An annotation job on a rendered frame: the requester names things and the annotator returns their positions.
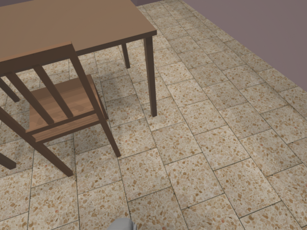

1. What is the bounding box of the chair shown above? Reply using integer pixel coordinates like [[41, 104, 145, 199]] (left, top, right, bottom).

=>
[[0, 41, 121, 177]]

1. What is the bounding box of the robot left thigh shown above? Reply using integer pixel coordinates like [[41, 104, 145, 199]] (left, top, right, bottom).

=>
[[107, 218, 137, 230]]

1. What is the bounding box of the table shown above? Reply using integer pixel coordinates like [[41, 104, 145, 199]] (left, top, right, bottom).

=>
[[0, 0, 157, 170]]

